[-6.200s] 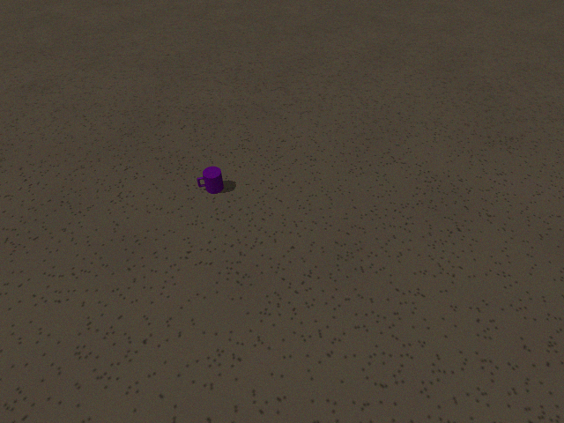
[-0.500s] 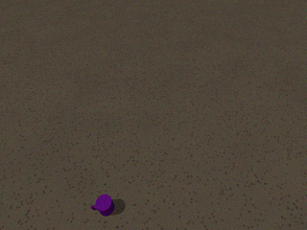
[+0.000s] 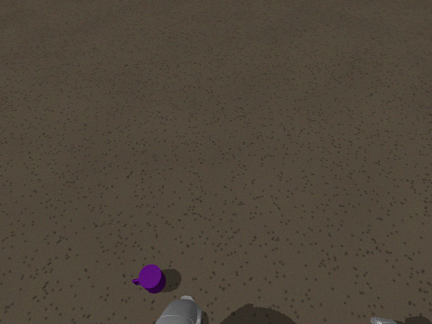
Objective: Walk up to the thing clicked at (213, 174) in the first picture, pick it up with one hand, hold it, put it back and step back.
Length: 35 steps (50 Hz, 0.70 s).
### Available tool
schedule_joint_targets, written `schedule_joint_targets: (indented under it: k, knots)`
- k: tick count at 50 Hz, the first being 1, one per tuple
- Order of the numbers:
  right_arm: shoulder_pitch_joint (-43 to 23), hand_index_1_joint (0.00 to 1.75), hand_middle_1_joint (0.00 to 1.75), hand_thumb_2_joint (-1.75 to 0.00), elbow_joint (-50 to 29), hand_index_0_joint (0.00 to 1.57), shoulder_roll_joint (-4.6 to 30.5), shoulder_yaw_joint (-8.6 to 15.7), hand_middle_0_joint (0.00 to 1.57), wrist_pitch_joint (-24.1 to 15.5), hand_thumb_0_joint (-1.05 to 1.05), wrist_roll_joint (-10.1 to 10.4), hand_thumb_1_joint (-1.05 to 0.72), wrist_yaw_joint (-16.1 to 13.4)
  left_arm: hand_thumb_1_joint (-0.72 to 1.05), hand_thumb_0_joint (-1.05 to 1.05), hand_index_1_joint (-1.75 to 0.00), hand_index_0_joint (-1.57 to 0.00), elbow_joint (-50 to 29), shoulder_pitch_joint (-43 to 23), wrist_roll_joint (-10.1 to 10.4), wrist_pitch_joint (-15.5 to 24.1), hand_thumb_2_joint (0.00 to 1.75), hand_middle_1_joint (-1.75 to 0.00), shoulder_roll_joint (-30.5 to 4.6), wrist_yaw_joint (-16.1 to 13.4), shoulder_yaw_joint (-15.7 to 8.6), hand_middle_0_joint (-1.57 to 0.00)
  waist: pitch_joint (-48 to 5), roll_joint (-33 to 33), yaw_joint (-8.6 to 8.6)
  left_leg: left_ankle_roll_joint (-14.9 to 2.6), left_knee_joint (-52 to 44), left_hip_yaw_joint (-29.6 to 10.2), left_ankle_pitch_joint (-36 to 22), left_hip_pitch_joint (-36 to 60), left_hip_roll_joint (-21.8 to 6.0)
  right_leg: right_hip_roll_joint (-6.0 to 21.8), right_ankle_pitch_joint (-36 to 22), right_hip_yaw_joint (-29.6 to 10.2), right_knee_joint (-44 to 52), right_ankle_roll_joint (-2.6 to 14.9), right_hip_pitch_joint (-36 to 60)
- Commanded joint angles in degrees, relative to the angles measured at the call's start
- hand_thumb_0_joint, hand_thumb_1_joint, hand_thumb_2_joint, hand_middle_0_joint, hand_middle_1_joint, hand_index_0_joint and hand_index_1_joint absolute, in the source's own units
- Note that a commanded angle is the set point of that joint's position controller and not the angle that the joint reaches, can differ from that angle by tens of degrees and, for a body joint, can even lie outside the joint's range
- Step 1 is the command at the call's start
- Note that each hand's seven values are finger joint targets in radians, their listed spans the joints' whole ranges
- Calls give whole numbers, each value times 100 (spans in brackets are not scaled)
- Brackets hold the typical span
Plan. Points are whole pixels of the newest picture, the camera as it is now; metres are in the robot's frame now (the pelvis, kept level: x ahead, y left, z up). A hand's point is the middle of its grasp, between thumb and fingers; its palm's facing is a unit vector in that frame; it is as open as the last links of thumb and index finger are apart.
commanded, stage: walk up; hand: left
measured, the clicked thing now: (148, 279) +0.34 +0.32 -0.71
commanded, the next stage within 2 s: none
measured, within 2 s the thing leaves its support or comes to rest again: neither
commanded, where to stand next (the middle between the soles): -0.01 +0.01 m, yaw -2 degrees
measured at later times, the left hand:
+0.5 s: hand out of the picture -0.04 +0.28 -0.16, palm faces -0.03 -0.91 -0.41, open 7.4 cm
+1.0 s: hand out of the picture +0.03 +0.27 -0.14, palm faces -0.03 -0.94 -0.33, open 7.4 cm
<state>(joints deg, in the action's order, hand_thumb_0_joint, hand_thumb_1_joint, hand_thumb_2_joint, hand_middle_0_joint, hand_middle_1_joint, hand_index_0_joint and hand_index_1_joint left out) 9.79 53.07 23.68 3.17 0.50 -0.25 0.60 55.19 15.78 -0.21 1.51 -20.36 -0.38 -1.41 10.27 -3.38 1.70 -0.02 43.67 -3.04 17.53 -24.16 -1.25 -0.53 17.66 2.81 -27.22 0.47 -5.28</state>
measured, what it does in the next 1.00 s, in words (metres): steps on the spot: left foot, then right foot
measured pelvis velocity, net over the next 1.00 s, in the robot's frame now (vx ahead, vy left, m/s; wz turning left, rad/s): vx -0.04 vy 0.01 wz -0.01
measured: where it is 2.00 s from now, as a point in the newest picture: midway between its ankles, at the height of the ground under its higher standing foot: outside the picture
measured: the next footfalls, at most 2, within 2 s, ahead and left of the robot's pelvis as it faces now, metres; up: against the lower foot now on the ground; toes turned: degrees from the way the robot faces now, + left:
left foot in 0.06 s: +0.15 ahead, +0.12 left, +0.00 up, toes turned +0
right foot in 0.40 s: -0.07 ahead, -0.10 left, +0.00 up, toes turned -2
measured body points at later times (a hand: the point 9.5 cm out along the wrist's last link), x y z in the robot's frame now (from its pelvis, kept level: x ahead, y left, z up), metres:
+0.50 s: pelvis -0.06 +0.01 -0.02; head -0.05 -0.01 +0.43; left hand -0.04 +0.33 -0.13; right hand +0.06 -0.30 -0.13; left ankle +0.08 +0.12 -0.71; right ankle -0.11 -0.10 -0.73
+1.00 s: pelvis -0.04 +0.01 +0.00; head -0.04 +0.03 +0.45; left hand +0.03 +0.32 -0.12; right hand +0.00 -0.31 -0.09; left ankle -0.07 +0.12 -0.73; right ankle +0.06 -0.15 -0.69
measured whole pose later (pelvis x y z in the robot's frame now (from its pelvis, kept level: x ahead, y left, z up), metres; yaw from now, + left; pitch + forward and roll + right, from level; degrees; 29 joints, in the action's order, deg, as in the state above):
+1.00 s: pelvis -0.04 +0.01 +0.00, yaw +0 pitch -5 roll +1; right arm 19.8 48.6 21.4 2.2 -4.0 -1.2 0.7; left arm 49.3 16.9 -0.2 0.6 -24.0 2.7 -3.1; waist 5.0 3.6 -0.6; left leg -0.8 24.4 1.1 16.9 -2.3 0.7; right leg 3.5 17.3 -2.9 -48.0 0.3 -26.4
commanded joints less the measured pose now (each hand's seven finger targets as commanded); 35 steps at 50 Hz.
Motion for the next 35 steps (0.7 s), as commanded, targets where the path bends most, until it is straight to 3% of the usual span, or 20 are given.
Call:
schedule_joint_targets:
  k: [1,2,3,4,5,6,10,13,17,19,21,22,23,24,26,27,29,31,33,35]
  knots:
    - [544,30,30,-90,-172,20,694,274,20,-3,0,-20,-90,-88,90,0,-30,-20,-777,-737,138,-84,90,-30,-1454,-150,-322,-20,-1031,1283,-369,-95,-1246,344,-1343,1542,173,1173,-3788,-448,-668,726,-793]
    - [541,30,30,-90,-187,20,899,351,20,-2,0,-53,-90,-111,90,0,-30,-20,-809,-660,168,-158,90,-30,-1301,-164,-282,-20,-1053,989,-385,-209,-1499,183,-2067,1771,104,937,-3083,-469,-1020,478,-1036]
    - [487,30,30,-90,-290,20,1274,449,20,8,0,-90,-90,-145,90,0,-30,-20,-821,-469,211,-217,90,-30,-1150,-164,-257,-20,-1145,164,-369,-425,-1502,-363,-4072,1886,-491,449,-2058,-319,-1650,209,-1253]
    - [356,30,30,-90,-461,20,1499,487,20,15,0,-86,-90,-163,90,0,-30,-20,-811,-123,303,-288,90,-30,-1015,-185,-273,-20,-1483,-645,-265,-977,-1974,-1458,-5128,1940,-1430,-242,130,-145,-2765,16,-1249]
    - [204,30,30,-90,-529,20,1556,489,20,38,0,-38,-90,-179,90,0,-30,-20,-718,148,276,-399,90,-30,-1094,-260,-328,-20,-1611,-839,-219,-1478,-2005,-1944,-5365,1664,-1860,-449,2238,-588,-3753,57,-1188]
    - [134,30,30,-90,-551,20,1567,512,20,48,0,-29,-90,-214,90,0,-30,-20,-646,218,239,-467,90,-30,-1152,-295,-328,-20,-1531,-878,-228,-1735,-2045,-2229,-4978,1385,-2023,-368,2365,-872,-4290,59,-1200]
    - [-588,30,30,-90,-995,20,1091,426,20,145,0,-85,-90,-228,90,0,-30,-20,-476,369,188,-557,90,-30,-1266,-207,-417,-20,-1457,-501,8,-1158,-2188,-995,-2426,768,-1191,-320,1407,-1071,-4751,99,-1373]
    - [-496,30,30,-90,-1068,20,998,412,20,144,0,-121,-90,-165,90,0,-30,-20,-506,449,103,-516,90,-30,-1202,-146,-456,-20,-1546,-402,-69,-1081,-2301,-1040,-394,1230,-1002,-225,1216,-806,-3687,-43,-1560]
    - [-397,30,30,-90,-1093,20,1270,514,20,182,0,-229,-90,-76,90,0,-30,-20,-501,582,-20,-369,90,-30,-1244,-65,-508,-20,-1718,-749,-139,-1183,-2381,-1260,1094,1296,-1335,-35,1649,-357,-1601,-43,-1033]
    - [-448,30,30,-90,-1089,20,1295,519,20,235,0,-241,-90,-70,90,0,-30,-20,-263,931,-73,-333,90,-30,-1205,-21,-569,-20,-1515,-709,-18,-1049,-2391,-1288,1388,620,-1328,-72,1305,-249,-566,128,-383]
    - [-315,30,30,-90,-1085,20,1035,444,20,264,0,-185,-90,-71,90,0,-30,-20,-193,1063,-206,-280,90,-30,-1328,25,-662,-20,-1037,-148,17,-364,-1804,-734,1649,-434,-720,-45,1065,-625,398,400,190]
    - [-426,30,30,-90,-1137,20,670,324,20,226,0,-92,-90,-86,90,0,-30,-20,-428,750,-309,-275,90,-30,-1665,7,-759,-20,-592,1429,139,-27,-262,-131,2087,-1291,92,1229,2603,-2842,1246,937,-625]
    - [-962,30,30,-90,-1149,20,956,427,20,179,0,-89,-90,-180,90,0,-30,-20,-800,-115,-361,-288,90,-30,-2198,18,-771,-20,22,1938,325,113,1093,-282,1547,-480,559,2405,3727,-4005,2064,1565,-2870]
    - [-798,30,30,-90,-1006,20,1256,551,20,150,0,-86,-90,-192,90,0,-30,-20,-1082,-870,-339,-229,90,-30,-2149,4,-725,-20,489,1674,-34,89,1771,-667,1019,501,198,2547,3548,-3928,2148,1643,-4118]
    - [-162,30,30,-90,-648,20,867,395,20,65,0,3,-90,-70,90,0,-30,-20,-1001,-1071,-257,-70,90,-30,-1294,-50,-545,-20,221,705,-328,26,1533,-563,435,146,648,1219,137,-1726,1172,995,-2396]
    - [141,30,30,-90,-563,20,627,290,20,39,0,14,-90,-77,90,0,-30,-20,-838,-930,-239,-45,90,-30,-1190,-60,-543,-20,-209,907,-443,12,1522,-515,388,-13,700,979,-711,-1252,1011,753,-1624]
    - [121,30,30,-90,-588,20,737,195,20,-43,0,10,-90,-81,90,0,-30,-20,-813,-191,-284,12,90,-30,-1358,5,-607,-20,-688,1295,7,121,858,-91,558,-274,583,894,-219,-1398,984,747,-371]
    - [-139,30,30,-90,-738,20,975,210,20,-179,0,-22,-90,-50,90,0,-30,-20,-859,336,-321,-14,90,-30,-1616,87,-710,-20,-711,1673,395,137,128,263,995,-966,424,1049,529,-1707,885,1003,900]
    - [-272,30,30,-90,-824,20,1061,265,20,-311,0,-80,-90,13,90,0,-30,-20,-898,604,-258,-38,90,-30,-1713,164,-786,-20,-604,1544,529,95,-533,262,1208,-1002,225,1451,1248,-2056,973,1242,1139]
    - [-148,30,30,-90,-799,20,954,284,20,-423,0,-112,-90,19,90,0,-30,-20,-967,620,-183,-41,90,-30,-1735,206,-730,-20,-575,1151,353,-76,-1728,289,862,-257,132,1528,462,-1909,635,1193,821]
